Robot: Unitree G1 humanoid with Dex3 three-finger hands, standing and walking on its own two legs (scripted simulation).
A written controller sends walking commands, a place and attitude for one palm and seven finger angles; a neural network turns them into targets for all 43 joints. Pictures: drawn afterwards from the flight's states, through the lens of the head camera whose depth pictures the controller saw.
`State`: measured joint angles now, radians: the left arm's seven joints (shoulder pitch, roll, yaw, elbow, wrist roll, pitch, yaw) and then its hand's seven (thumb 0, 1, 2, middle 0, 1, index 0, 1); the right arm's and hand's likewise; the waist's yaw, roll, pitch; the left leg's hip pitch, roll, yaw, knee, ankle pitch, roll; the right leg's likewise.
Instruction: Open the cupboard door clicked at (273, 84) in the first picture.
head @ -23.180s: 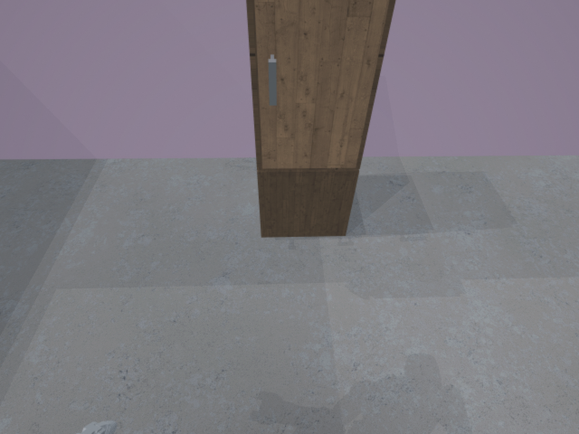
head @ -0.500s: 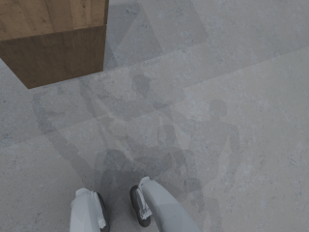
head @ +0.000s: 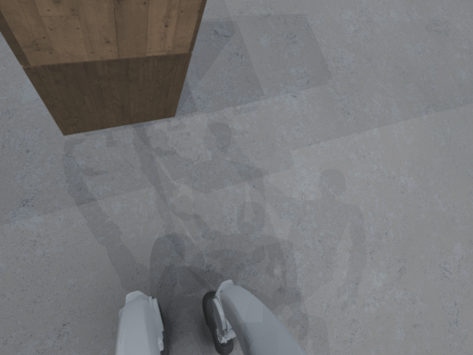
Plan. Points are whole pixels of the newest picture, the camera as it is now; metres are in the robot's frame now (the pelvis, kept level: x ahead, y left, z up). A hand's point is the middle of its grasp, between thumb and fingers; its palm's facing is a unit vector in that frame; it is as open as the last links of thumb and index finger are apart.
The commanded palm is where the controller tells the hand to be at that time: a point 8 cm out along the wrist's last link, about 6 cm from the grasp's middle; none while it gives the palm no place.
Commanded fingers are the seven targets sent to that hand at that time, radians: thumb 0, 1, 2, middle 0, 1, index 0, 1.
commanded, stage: move the hooked fingers beside the handle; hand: left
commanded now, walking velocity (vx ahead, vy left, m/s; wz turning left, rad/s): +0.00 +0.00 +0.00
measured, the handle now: out of the picture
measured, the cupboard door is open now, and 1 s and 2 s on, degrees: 0 0 0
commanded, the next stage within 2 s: slide the fingers in behind the handle in 0.20 s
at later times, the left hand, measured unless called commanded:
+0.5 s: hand out of the picture +0.61 +0.25 +0.09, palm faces +0.15 -0.99 +0.00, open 14.0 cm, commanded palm +0.64 +0.22 +0.08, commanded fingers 0.00 -0.50 0.30 -0.30 -1.20 -0.30 -1.20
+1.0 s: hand out of the picture +0.63 +0.22 +0.09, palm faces +0.16 -0.99 -0.01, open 14.0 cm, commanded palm +0.65 +0.19 +0.08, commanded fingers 0.00 -0.50 0.30 -0.30 -1.20 -0.30 -1.20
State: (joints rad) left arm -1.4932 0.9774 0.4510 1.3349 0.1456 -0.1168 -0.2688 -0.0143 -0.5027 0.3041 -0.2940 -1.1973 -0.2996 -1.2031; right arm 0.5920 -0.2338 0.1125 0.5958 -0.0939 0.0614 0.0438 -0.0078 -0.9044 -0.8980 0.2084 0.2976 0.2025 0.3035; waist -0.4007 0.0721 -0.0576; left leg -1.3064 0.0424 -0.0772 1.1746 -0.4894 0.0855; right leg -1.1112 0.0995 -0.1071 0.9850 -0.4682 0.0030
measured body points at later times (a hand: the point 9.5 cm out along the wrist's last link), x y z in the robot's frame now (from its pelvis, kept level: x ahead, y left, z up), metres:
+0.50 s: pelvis -0.03 -0.02 -0.02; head +0.21 +0.06 +0.36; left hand +0.60 +0.30 +0.10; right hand -0.13 -0.24 -0.06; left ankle +0.00 +0.05 -0.64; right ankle -0.03 -0.16 -0.64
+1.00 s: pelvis -0.03 -0.03 -0.03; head +0.22 +0.02 +0.35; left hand +0.62 +0.27 +0.09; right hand -0.15 -0.23 -0.07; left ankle +0.00 +0.05 -0.64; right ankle -0.03 -0.16 -0.64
